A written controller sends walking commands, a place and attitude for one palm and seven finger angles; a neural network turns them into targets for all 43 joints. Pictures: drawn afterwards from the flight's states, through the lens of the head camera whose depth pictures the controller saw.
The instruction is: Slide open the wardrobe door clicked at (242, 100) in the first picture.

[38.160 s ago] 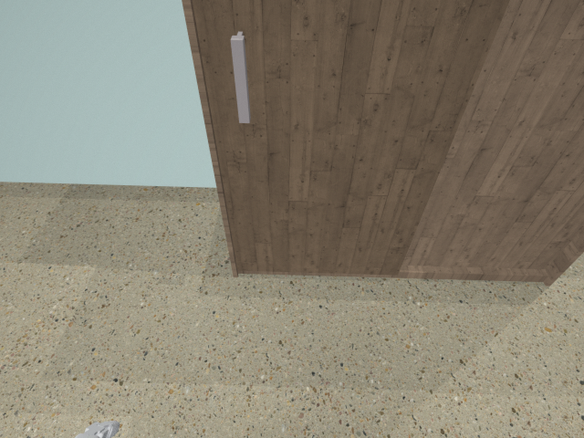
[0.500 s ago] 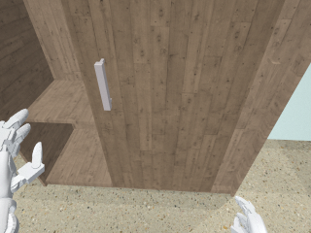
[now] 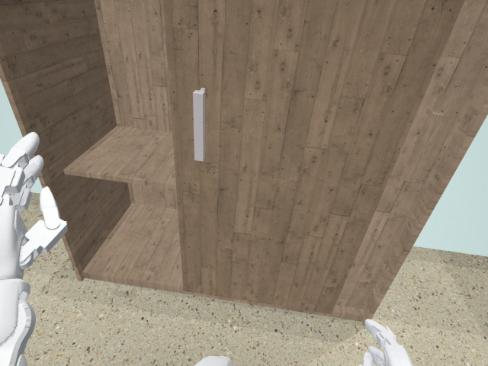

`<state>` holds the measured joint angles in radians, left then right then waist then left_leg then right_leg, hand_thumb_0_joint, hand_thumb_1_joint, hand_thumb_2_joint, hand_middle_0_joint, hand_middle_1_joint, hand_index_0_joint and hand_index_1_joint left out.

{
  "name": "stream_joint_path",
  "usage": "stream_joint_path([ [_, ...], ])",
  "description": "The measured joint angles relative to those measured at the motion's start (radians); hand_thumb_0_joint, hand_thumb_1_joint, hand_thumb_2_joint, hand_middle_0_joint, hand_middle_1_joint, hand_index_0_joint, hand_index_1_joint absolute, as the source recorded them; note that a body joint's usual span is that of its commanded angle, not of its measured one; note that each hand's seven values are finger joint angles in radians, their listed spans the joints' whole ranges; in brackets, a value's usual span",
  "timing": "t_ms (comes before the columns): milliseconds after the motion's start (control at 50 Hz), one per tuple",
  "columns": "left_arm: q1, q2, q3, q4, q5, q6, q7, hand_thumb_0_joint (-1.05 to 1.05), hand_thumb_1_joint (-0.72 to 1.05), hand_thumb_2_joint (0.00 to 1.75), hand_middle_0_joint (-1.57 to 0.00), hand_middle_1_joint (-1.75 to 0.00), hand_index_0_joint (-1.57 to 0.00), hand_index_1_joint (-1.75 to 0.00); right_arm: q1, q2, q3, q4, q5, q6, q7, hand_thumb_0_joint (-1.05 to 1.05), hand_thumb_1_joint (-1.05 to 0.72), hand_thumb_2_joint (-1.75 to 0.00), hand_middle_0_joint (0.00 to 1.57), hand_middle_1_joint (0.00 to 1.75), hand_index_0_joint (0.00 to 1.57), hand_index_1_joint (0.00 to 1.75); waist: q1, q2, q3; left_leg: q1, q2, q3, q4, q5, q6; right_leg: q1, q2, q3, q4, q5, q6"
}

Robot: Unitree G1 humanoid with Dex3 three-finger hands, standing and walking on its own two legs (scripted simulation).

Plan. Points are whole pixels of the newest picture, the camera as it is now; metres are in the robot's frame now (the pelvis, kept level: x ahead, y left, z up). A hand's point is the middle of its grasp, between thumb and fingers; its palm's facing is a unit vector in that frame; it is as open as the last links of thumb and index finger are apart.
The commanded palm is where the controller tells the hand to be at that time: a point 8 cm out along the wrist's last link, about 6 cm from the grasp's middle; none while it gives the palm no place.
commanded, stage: step back with the hand held close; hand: left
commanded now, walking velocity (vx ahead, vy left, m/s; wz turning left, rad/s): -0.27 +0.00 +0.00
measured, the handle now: (201, 124) +0.69 +0.21 +0.13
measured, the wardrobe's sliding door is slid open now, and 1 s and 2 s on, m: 0.48 0.48 0.48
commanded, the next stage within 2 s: stop stepping back and stand still in 0.54 s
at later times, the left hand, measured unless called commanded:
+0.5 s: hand out of the picture +0.07 +0.32 +0.21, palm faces +0.37 -0.79 -0.49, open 7.4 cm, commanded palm +0.03 +0.35 +0.21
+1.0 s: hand out of the picture -0.09 +0.42 +0.21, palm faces +0.55 -0.77 -0.32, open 7.4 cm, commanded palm -0.14 +0.44 +0.21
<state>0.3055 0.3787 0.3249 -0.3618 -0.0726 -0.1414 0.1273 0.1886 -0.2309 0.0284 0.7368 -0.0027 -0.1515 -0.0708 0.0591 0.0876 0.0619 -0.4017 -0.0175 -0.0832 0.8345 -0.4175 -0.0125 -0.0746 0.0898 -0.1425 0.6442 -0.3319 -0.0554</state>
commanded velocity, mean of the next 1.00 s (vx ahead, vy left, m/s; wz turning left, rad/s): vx -0.04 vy -0.04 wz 0.07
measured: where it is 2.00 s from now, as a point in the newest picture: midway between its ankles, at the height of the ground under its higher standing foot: outside the picture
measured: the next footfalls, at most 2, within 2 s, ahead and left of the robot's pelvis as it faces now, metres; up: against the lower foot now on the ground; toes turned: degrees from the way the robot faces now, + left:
left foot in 0.08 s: +0.16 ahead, +0.09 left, +0.00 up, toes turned -7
right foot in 0.36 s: -0.14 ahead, -0.02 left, +0.00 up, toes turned -12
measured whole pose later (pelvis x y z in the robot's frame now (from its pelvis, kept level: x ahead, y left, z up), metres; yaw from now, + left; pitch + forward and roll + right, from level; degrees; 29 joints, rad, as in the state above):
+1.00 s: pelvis -0.28 +0.14 +0.02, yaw +0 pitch -2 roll +0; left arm 0.44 0.37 0.42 -0.47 -0.05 -0.15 0.18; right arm 0.22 -0.23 0.01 0.67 -0.01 -0.11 -0.08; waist 0.05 -0.01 -0.03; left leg -0.31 0.05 0.06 0.72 -0.51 0.03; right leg -0.38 -0.07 -0.09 0.69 -0.40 -0.05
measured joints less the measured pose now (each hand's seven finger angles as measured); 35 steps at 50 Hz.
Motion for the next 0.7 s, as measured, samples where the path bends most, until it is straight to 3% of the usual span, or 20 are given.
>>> stream_joint_path([
  [40, 0.003, 0.009, 0.017, -0.02, 0.011, -0.006, -0.005, 0.01, 0.89, 0.9, -0.2, -0.3, -0.21, -0.3, 0.007, 0.018, 0.008, -0.012, 0.004, 0.029, 0.007, 0.01, -0.9, -0.9, 0.2, 0.3, 0.2, 0.3, 0.008, -0.056, -0.026, -0.013, 0.0, 0.016, 0.18, -0.025, 0.007, -0.059, -0.034, 0.011, 0.037, 0.018, -0.003],
  [80, -0.005, -0.001, 0.017, -0.05, 0.007, -0.009, -0.012, 0.01, 0.89, 0.9, -0.2, -0.3, -0.21, -0.3, 0.023, 0.011, 0.022, -0.053, 0.003, 0.028, 0.009, 0.01, -0.9, -0.9, 0.2, 0.3, 0.2, 0.3, 0.012, -0.075, -0.043, 0.07, 0.033, 0.014, 0.064, -0.054, 0.024, -0.139, -0.061, 0.004, 0.091, 0.004, 0.016],
  [100, -0.022, -0.005, 0.018, -0.06, 0.006, -0.016, -0.01, 0.01, 0.89, 0.9, -0.2, -0.3, -0.2, -0.3, 0.015, 0.001, 0.023, -0.073, -0.001, 0.015, 0.01, 0.01, -0.9, -0.9, 0.2, 0.3, 0.2, 0.3, 0.005, -0.072, -0.027, 0.064, 0.042, 0.022, 0.001, 0.058, 0.035, -0.189, -0.067, 0.009, 0.143, -0.052, 0.026],
  [140, -0.063, -0.003, 0.027, -0.063, 0.017, -0.031, -0.002, 0.01, 0.89, 0.9, -0.2, -0.3, -0.2, -0.3, -0.012, 0.0, 0.007, -0.1, -0.013, -0.01, 0.016, 0.01, -0.9, -0.9, 0.2, 0.3, 0.2, 0.3, -0.004, -0.066, 0.048, 0.026, 0.04, 0.056, -0.007, 0.207, 0.055, -0.27, -0.056, 0.086, 0.3, -0.113, 0.037],
  [180, -0.06, 0.017, 0.049, -0.069, 0.017, -0.039, -0.011, 0.01, 0.89, 0.9, -0.2, -0.3, -0.2, -0.3, -0.023, 0.013, -0.007, -0.104, -0.016, -0.017, 0.03, 0.01, -0.9, -0.9, 0.2, 0.3, 0.2, 0.3, -0.029, -0.056, 0.087, 0.001, 0.036, 0.072, -0.052, 0.254, 0.065, -0.319, -0.033, 0.134, 0.445, -0.14, 0.051],
  [220, -0.013, 0.041, 0.076, -0.105, 0.016, -0.029, -0.022, 0.01, 0.89, 0.9, -0.2, -0.3, -0.21, -0.3, -0.007, 0.036, -0.016, -0.101, -0.011, -0.006, 0.046, 0.01, -0.9, -0.9, 0.2, 0.3, 0.2, 0.3, -0.057, -0.052, 0.087, -0.015, 0.024, 0.071, -0.147, 0.29, 0.062, -0.311, -0.015, 0.146, 0.487, -0.155, 0.056],
  [260, 0.075, 0.063, 0.107, -0.165, 0.009, -0.031, -0.021, 0.02, 0.88, 0.9, -0.2, -0.3, -0.21, -0.3, 0.026, 0.057, -0.017, -0.099, -0.009, 0.005, 0.055, 0.01, -0.9, -0.9, 0.2, 0.3, 0.2, 0.3, -0.068, -0.057, 0.057, -0.027, 0.013, 0.076, -0.265, 0.315, 0.049, -0.259, -0.006, 0.129, 0.405, -0.181, 0.05],
  [300, 0.186, 0.083, 0.14, -0.226, -0.002, -0.041, -0.012, 0.02, 0.88, 0.9, -0.21, -0.3, -0.21, -0.3, 0.066, 0.067, -0.015, -0.108, -0.007, 0.015, 0.058, 0.01, -0.9, -0.9, 0.2, 0.3, 0.2, 0.3, -0.067, -0.057, 0.012, -0.045, 0.006, 0.084, -0.378, 0.33, 0.026, -0.17, 0.0, 0.092, 0.211, -0.214, 0.033],
  [340, 0.278, 0.11, 0.176, -0.272, -0.01, -0.051, -0.001, 0.01, 0.88, 0.9, -0.21, -0.3, -0.21, -0.3, 0.093, 0.067, -0.013, -0.121, -0.006, 0.02, 0.06, 0.01, -0.9, -0.9, 0.2, 0.3, 0.2, 0.3, -0.051, -0.067, -0.027, -0.09, -0.009, 0.109, -0.426, 0.298, -0.007, -0.061, -0.014, 0.06, -0.04, -0.19, -0.002],
  [360, 0.305, 0.115, 0.191, -0.283, -0.009, -0.061, 0.005, 0.01, 0.88, 0.9, -0.21, -0.3, -0.21, -0.3, 0.088, 0.059, -0.015, -0.119, -0.003, 0.023, 0.061, 0.01, -0.9, -0.9, 0.2, 0.3, 0.2, 0.3, -0.034, -0.068, -0.029, -0.128, -0.013, 0.126, -0.387, 0.231, -0.023, -0.047, -0.028, 0.062, -0.119, -0.095, -0.022],
  [420, 0.296, 0.098, 0.161, -0.233, 0.001, -0.079, 0.012, 0.01, 0.88, 0.9, -0.21, -0.3, -0.21, -0.3, 0.06, 0.03, -0.02, -0.052, 0.0, 0.048, 0.049, 0.01, -0.9, -0.9, 0.2, 0.3, 0.2, 0.3, -0.028, -0.035, -0.002, -0.21, -0.025, 0.111, -0.038, 0.053, -0.035, -0.062, -0.042, 0.054, -0.102, -0.021, -0.012],
  [480, 0.25, 0.076, 0.14, -0.128, 0.007, -0.052, 0.007, 0.01, 0.88, 0.9, -0.21, -0.3, -0.22, -0.3, 0.068, 0.027, -0.014, -0.023, 0.01, 0.059, 0.034, 0.01, -0.9, -0.9, 0.2, 0.3, 0.2, 0.3, -0.027, -0.074, -0.023, -0.164, -0.017, 0.129, 0.088, 0.031, -0.024, -0.073, -0.093, 0.065, -0.077, -0.03, 0.009],
  [560, 0.18, 0.02, 0.099, -0.026, 0.009, -0.005, 0.02, 0.01, 0.88, 0.9, -0.21, -0.3, -0.21, -0.3, 0.063, -0.001, -0.003, -0.042, 0.008, 0.038, -0.001, 0.01, -0.9, -0.9, 0.2, 0.3, 0.2, 0.3, -0.053, -0.087, -0.046, 0.006, 0.041, 0.102, -0.079, 0.046, 0.003, -0.115, -0.126, 0.05, -0.026, -0.029, 0.027],
  [600, 0.162, -0.008, 0.062, -0.053, 0.01, 0.013, 0.026, 0.01, 0.88, 0.9, -0.21, -0.3, -0.21, -0.3, 0.053, -0.028, -0.011, -0.062, 0.003, 0.024, -0.013, 0.01, -0.9, -0.9, 0.2, 0.3, 0.2, 0.3, -0.072, -0.069, -0.049, 0.079, 0.071, 0.068, -0.202, 0.158, 0.014, -0.157, -0.129, 0.022, 0.02, -0.037, 0.04],
  [620, 0.152, -0.016, 0.047, -0.076, 0.011, 0.016, 0.027, 0.01, 0.88, 0.9, -0.21, -0.3, -0.21, -0.3, 0.036, -0.03, -0.018, -0.063, 0.003, 0.021, -0.02, 0.01, -0.9, -0.9, 0.2, 0.3, 0.2, 0.3, -0.076, -0.079, -0.036, 0.069, 0.062, 0.063, -0.213, 0.2, -0.004, -0.176, -0.143, 0.016, 0.039, -0.034, 0.048],
  [660, 0.164, -0.016, 0.037, -0.134, 0.008, 0.004, 0.027, 0.02, 0.88, 0.9, -0.21, -0.3, -0.21, -0.3, 0.001, -0.024, -0.02, -0.078, 0.004, 0.02, -0.024, 0.01, -0.9, -0.9, 0.2, 0.3, 0.2, 0.3, -0.058, -0.101, -0.004, 0.052, 0.056, 0.077, -0.22, 0.227, -0.016, -0.202, -0.145, 0.04, 0.035, -0.011, 0.053],
  [700, 0.202, 0.013, 0.057, -0.19, 0.013, -0.019, 0.023, 0.02, 0.88, 0.9, -0.21, -0.3, -0.21, -0.3, -0.016, -0.01, -0.021, -0.112, -0.001, 0.009, -0.024, 0.01, -0.9, -0.9, 0.2, 0.3, 0.2, 0.3, -0.056, -0.104, 0.012, 0.034, 0.06, 0.078, -0.249, 0.255, -0.012, -0.227, -0.119, 0.066, 0.036, -0.054, 0.055],
])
